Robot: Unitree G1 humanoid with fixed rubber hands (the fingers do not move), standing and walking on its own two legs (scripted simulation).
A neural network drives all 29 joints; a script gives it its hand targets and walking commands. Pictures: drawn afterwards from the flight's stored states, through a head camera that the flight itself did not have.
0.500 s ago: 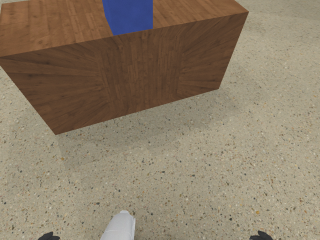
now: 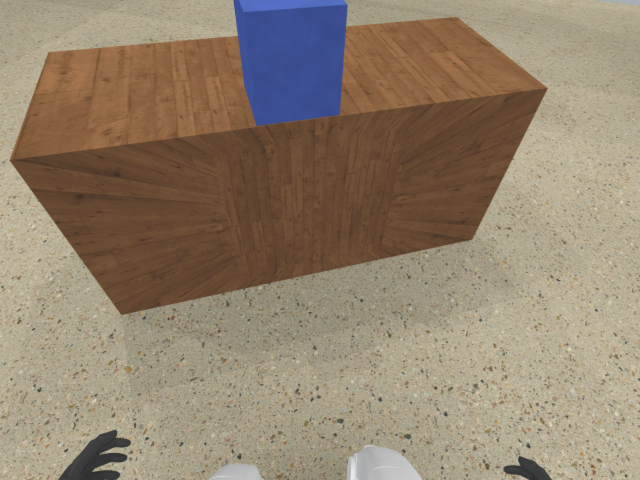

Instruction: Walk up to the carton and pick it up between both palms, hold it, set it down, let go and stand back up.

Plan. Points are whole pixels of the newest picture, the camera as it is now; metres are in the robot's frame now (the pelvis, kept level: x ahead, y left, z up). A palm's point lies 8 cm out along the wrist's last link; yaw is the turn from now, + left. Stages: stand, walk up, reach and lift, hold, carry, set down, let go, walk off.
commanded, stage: walk up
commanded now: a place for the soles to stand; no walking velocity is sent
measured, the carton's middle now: (288, 50) +0.99 +0.07 +0.06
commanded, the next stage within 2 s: none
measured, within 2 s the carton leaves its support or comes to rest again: neither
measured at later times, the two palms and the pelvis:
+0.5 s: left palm (75, 466) +0.15 +0.30 -0.09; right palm (506, 380) +0.26 -0.27 -0.08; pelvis +0.14 +0.00 +0.01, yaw +8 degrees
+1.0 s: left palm (151, 366) +0.28 +0.24 -0.09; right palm (522, 325) +0.36 -0.34 -0.10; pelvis +0.25 -0.06 +0.00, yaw +9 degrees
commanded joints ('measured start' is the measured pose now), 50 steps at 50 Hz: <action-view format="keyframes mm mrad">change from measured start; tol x32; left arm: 1 61 397 188 -50 24 -44 34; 50 123 294 171 -24 24 -20 49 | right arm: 1 67 -307 -100 -19 12 -8 -27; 50 98 -275 -82 20 27 -19 -54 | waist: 1 93 -151 -19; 21 10 -69 -192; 24 -131 374 -354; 34 2 153 155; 42 125 172 -23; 44 239 -320 -122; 50 47 -82 -73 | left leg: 1 -576 -25 -91 459 122 26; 18 -460 62 141 -97 196 21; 22 192 -25 132 -308 361 90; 24 602 230 -482 -342 289 215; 27 408 379 -866 -477 -71 363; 33 -300 237 -473 -551 -253 250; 40 -266 293 -489 -489 -345 272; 45 -656 -114 -20 488 -64 29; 50 -489 12 -27 486 108 27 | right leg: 1 365 -378 755 -888 -536 91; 7 608 -168 140 -441 784 89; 17 495 -193 87 -497 562 -65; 22 232 -131 -68 -26 623 -63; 24 -299 65 4 331 -103 18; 26 -455 69 144 386 -170 18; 40 -94 -40 139 28 -58 8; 44 486 -139 446 -544 -146 10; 50 387 -208 492 -587 494 121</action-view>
